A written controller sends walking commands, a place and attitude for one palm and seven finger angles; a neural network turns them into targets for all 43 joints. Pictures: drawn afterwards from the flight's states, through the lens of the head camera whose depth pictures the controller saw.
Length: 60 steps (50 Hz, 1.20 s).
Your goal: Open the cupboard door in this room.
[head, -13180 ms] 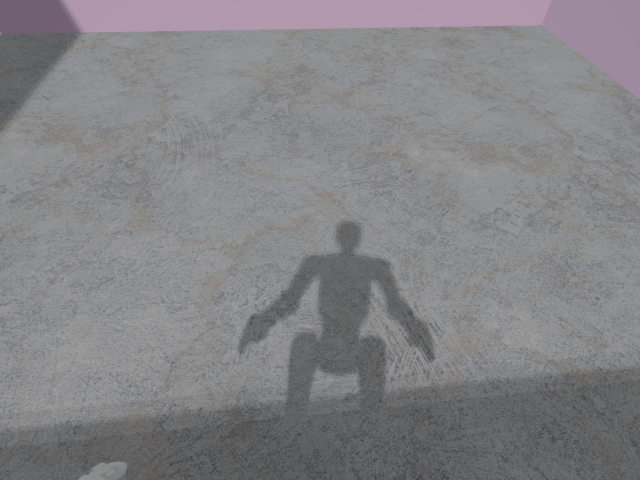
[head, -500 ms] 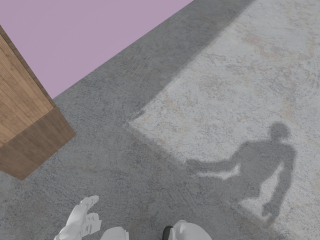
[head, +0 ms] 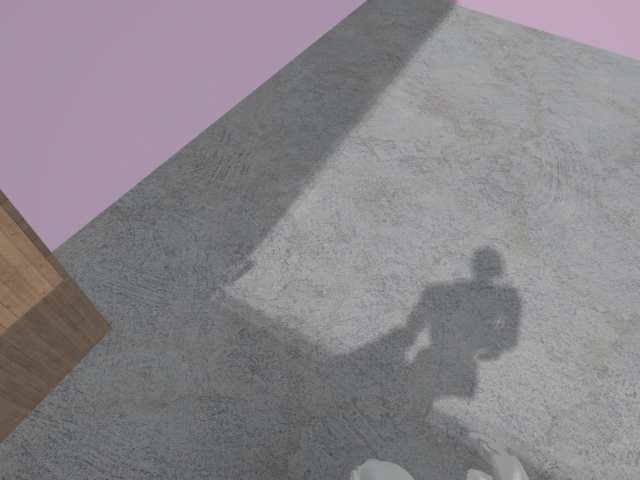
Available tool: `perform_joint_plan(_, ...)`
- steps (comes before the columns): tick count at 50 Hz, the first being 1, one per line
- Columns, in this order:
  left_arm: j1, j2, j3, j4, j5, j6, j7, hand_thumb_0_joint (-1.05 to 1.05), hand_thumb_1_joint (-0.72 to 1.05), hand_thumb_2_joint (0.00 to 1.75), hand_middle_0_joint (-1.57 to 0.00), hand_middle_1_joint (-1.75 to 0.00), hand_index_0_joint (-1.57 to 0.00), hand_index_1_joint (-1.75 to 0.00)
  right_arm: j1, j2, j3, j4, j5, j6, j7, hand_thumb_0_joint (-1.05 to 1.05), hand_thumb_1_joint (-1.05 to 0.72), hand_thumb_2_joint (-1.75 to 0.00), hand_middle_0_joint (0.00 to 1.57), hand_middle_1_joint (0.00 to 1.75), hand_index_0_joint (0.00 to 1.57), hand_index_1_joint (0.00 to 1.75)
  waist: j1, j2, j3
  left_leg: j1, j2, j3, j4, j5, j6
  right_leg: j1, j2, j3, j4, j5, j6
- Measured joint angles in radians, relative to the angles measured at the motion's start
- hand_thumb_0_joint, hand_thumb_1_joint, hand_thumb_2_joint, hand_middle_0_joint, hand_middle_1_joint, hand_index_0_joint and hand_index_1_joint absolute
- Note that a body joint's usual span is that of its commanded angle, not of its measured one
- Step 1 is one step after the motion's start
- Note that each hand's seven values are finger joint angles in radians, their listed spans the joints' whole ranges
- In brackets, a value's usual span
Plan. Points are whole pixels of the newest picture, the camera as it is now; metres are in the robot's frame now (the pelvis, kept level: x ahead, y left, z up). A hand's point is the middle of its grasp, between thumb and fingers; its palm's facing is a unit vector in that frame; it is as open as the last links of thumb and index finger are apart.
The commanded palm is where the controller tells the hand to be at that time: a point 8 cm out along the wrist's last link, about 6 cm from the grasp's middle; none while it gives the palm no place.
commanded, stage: walk to a spot facing it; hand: left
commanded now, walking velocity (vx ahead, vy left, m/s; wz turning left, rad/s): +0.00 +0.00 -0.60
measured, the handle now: out of the picture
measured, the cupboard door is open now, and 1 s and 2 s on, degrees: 0 0 0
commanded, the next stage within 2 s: turn to face it in 0.50 s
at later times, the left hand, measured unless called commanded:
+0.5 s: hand (266, 426) +0.20 +0.09 -0.15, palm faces -0.34 -0.89 -0.30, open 7.4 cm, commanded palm none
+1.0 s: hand (245, 447) +0.18 +0.12 -0.18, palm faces -0.27 -0.94 -0.19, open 7.4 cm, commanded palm none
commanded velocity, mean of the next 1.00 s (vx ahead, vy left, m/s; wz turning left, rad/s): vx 0.03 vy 0.00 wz -0.08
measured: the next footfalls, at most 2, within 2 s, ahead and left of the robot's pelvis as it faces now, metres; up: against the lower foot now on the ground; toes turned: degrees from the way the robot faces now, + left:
right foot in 0.36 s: +0.01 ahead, -0.16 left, +0.00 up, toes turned -21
left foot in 0.80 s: +0.15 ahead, +0.03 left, +0.00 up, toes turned -18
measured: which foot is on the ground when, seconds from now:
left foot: down 0.00-0.36, up 0.38-0.78, down 0.80-1.00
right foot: up 0.00-0.34, down 0.36-0.84, up 0.86-1.00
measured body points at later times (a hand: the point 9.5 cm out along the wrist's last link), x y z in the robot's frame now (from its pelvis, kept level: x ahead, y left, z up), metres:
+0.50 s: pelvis +0.01 -0.06 -0.01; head +0.05 -0.10 +0.44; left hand +0.22 +0.14 -0.13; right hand -0.06 -0.32 -0.16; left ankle +0.02 +0.10 -0.66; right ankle -0.03 -0.14 -0.74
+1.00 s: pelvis +0.07 -0.04 +0.00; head +0.11 -0.03 +0.45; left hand +0.19 +0.17 -0.16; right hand +0.05 -0.28 -0.14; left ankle +0.11 +0.04 -0.74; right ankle -0.03 -0.16 -0.69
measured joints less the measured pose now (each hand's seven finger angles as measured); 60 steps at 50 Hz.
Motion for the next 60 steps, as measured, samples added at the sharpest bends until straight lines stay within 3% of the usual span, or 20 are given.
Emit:
perform_joint_plan(4, 0.005, -0.003, 0.005, 0.0, 0.0, 0.007, -0.008, 0.01, 0.91, 0.9, -0.2, -0.3, -0.2, -0.3, 0.049, 0.006, -0.005, 0.019, 0.001, -0.008, -0.002, 0.0, -0.91, -0.9, 0.2, 0.3, 0.2, 0.29, -0.014, 0.007, 0.002, 0.032, 0.029, 0.048, -0.044, 0.011, -0.001, -0.011, -0.058, -0.016, 0.085, 0.044, 0.028)
perform_joint_plan(10, -0.042, -0.017, -0.002, 0.007, -0.002, 0.018, -0.013, 0.01, 0.91, 0.9, -0.2, -0.3, -0.2, -0.3, 0.12, 0.003, -0.024, 0.064, -0.001, -0.011, 0.001, 0.0, -0.91, -0.9, 0.2, 0.3, 0.2, 0.29, -0.048, 0.02, 0.016, 0.052, 0.075, 0.121, -0.044, -0.006, -0.018, 0.048, -0.108, -0.053, -0.064, 0.009, 0.037)
perform_joint_plan(15, -0.114, -0.033, -0.015, -0.005, -0.003, 0.006, -0.014, 0.01, 0.91, 0.9, -0.2, -0.29, -0.2, -0.3, 0.163, -0.024, -0.049, 0.102, -0.006, -0.002, 0.008, 0.0, -0.91, -0.9, 0.2, 0.3, 0.2, 0.29, -0.089, 0.045, 0.031, 0.046, 0.122, 0.182, 0.017, -0.044, -0.051, 0.133, -0.097, -0.107, -0.31, -0.001, 0.007)
perform_joint_plan(17, -0.136, -0.036, -0.022, -0.02, -0.004, -0.011, -0.013, 0.01, 0.91, 0.9, -0.2, -0.29, -0.2, -0.3, 0.185, -0.042, -0.059, 0.112, -0.004, 0.002, 0.01, 0.0, -0.91, -0.9, 0.2, 0.3, 0.2, 0.29, -0.099, 0.058, 0.03, 0.032, 0.144, 0.203, 0.073, -0.075, -0.072, 0.195, -0.082, -0.129, -0.465, 0.096, -0.015)
perform_joint_plan(18, -0.143, -0.032, -0.027, -0.03, -0.002, -0.025, -0.011, 0.01, 0.91, 0.9, -0.2, -0.3, -0.2, -0.3, 0.2, -0.05, -0.062, 0.113, 0.0, 0.006, 0.012, 0.0, -0.91, -0.9, 0.2, 0.3, 0.2, 0.29, -0.102, 0.058, 0.023, 0.008, 0.152, 0.201, 0.13, -0.095, -0.081, 0.223, -0.08, -0.129, -0.527, 0.125, -0.044)
perform_joint_plan(19, -0.157, -0.04, -0.03, -0.031, -0.003, -0.039, -0.004, 0.01, 0.91, 0.9, -0.2, -0.3, -0.2, -0.3, 0.198, -0.064, -0.065, 0.119, 0.002, 0.017, 0.01, 0.0, -0.91, -0.9, 0.2, 0.3, 0.2, 0.29, -0.105, 0.077, 0.029, -0.031, 0.159, 0.155, 0.222, -0.161, -0.091, 0.212, -0.067, -0.127, -0.506, 0.103, -0.067)
perform_joint_plan(22, -0.17, -0.055, -0.04, -0.043, -0.011, -0.051, 0.014, 0.01, 0.91, 0.9, -0.2, -0.3, -0.2, -0.3, 0.17, -0.083, -0.062, 0.131, 0.005, 0.053, -0.007, 0.0, -0.91, -0.9, 0.2, 0.3, 0.19, 0.29, -0.109, 0.096, 0.044, -0.147, 0.102, -0.001, 0.49, -0.262, -0.104, 0.206, -0.048, -0.1, -0.483, 0.086, -0.094)
perform_joint_plan(26, -0.154, -0.062, -0.049, -0.037, -0.013, -0.043, 0.02, 0.01, 0.91, 0.9, -0.2, -0.3, -0.2, -0.3, 0.136, -0.078, -0.052, 0.114, -0.003, 0.053, 0.0, 0.0, -0.91, -0.9, 0.19, 0.3, 0.19, 0.29, -0.107, 0.091, 0.034, -0.226, 0.075, -0.062, 0.575, -0.151, -0.125, 0.246, -0.026, -0.054, -0.566, 0.136, -0.1)
perform_joint_plan(34, -0.09, -0.08, -0.061, -0.001, -0.006, -0.06, 0.012, 0.01, 0.9, 0.9, -0.2, -0.3, -0.21, -0.3, 0.09, -0.057, -0.035, 0.086, -0.005, 0.031, 0.016, 0.0, -0.91, -0.9, 0.2, 0.3, 0.19, 0.29, -0.086, 0.079, -0.008, -0.232, 0.043, -0.089, 0.43, -0.071, -0.124, 0.304, 0.008, 0.001, -0.661, 0.17, -0.102)
perform_joint_plan(39, -0.058, -0.09, -0.074, 0.054, -0.004, -0.071, 0.027, 0.01, 0.9, 0.9, -0.2, -0.3, -0.21, -0.3, 0.083, -0.04, -0.016, 0.122, 0.007, 0.005, 0.01, 0.0, -0.91, -0.9, 0.2, 0.3, 0.19, 0.29, -0.072, 0.069, -0.031, -0.114, 0.004, -0.088, 0.152, -0.004, -0.093, 0.346, 0.017, -0.007, -0.673, 0.146, -0.082)
perform_joint_plan(40, -0.052, -0.091, -0.078, 0.067, -0.007, -0.072, 0.031, 0.01, 0.9, 0.9, -0.2, -0.3, -0.21, -0.3, 0.089, -0.036, -0.01, 0.132, 0.008, -0.006, 0.01, 0.0, -0.91, -0.9, 0.2, 0.3, 0.19, 0.29, -0.072, 0.069, -0.037, -0.07, 0.0, -0.088, 0.071, 0.045, -0.076, 0.351, 0.019, -0.016, -0.659, 0.13, -0.076)
perform_joint_plan(42, -0.05, -0.081, -0.079, 0.093, -0.012, -0.067, 0.038, 0.01, 0.9, 0.9, -0.2, -0.3, -0.21, -0.3, 0.096, -0.01, 0.0, 0.161, 0.008, -0.018, 0.01, 0.0, -0.91, -0.9, 0.19, 0.3, 0.19, 0.29, -0.067, 0.028, -0.045, -0.039, -0.03, -0.086, 0.037, 0.004, -0.017, 0.348, -0.007, -0.026, -0.611, 0.091, -0.06)
perform_joint_plan(45, -0.048, -0.077, -0.08, 0.12, -0.018, -0.052, 0.046, 0.01, 0.91, 0.9, -0.2, -0.3, -0.2, -0.3, 0.101, 0.019, 0.013, 0.18, 0.006, -0.017, 0.007, 0.0, -0.91, -0.9, 0.2, 0.3, 0.19, 0.29, -0.057, 0.002, -0.046, -0.022, -0.053, -0.089, 0.016, 0.006, 0.006, 0.298, -0.038, -0.053, -0.452, -0.029, -0.025)
perform_joint_plan(48, -0.056, -0.081, -0.074, 0.129, -0.017, -0.038, 0.04, 0.01, 0.91, 0.9, -0.2, -0.3, -0.2, -0.3, 0.104, 0.033, 0.008, 0.182, 0.002, -0.009, 0.004, 0.0, -0.91, -0.9, 0.2, 0.3, 0.2, 0.29, -0.064, 0.018, -0.036, -0.012, -0.062, -0.117, -0.03, 0.039, 0.014, 0.228, -0.053, -0.062, -0.299, -0.079, -0.01)
perform_joint_plan(52, -0.074, -0.08, -0.058, 0.109, -0.015, -0.031, 0.036, 0.01, 0.91, 0.9, -0.2, -0.3, -0.2, -0.3, 0.11, 0.021, -0.012, 0.175, -0.001, 0.003, 0.005, 0.0, -0.92, -0.9, 0.2, 0.3, 0.2, 0.3, -0.074, 0.042, -0.019, -0.016, -0.073, -0.159, -0.071, 0.074, 0.013, 0.162, -0.071, -0.047, -0.248, -0.061, 0.003)
perform_joint_plan(57, -0.104, -0.069, -0.044, 0.07, -0.016, -0.029, 0.039, 0.01, 0.91, 0.9, -0.2, -0.3, -0.2, -0.3, 0.125, -0.005, -0.037, 0.159, -0.004, 0.018, 0.013, 0.0, -0.92, -0.9, 0.2, 0.3, 0.2, 0.3, -0.09, 0.064, -0.004, -0.04, -0.088, -0.217, -0.071, 0.094, -0.005, 0.145, -0.073, -0.033, -0.327, -0.025, 0.011)
perform_joint_plan(60, -0.115, -0.064, -0.043, 0.042, -0.019, -0.039, 0.039, 0.01, 0.91, 0.9, -0.2, -0.3, -0.2, -0.3, 0.134, -0.026, -0.052, 0.149, -0.003, 0.032, 0.017, 0.0, -0.91, -0.9, 0.2, 0.3, 0.2, 0.3, -0.094, 0.079, -0.005, -0.067, -0.1, -0.257, -0.038, 0.088, -0.024, 0.193, -0.063, -0.041, -0.477, 0.062, 0.01)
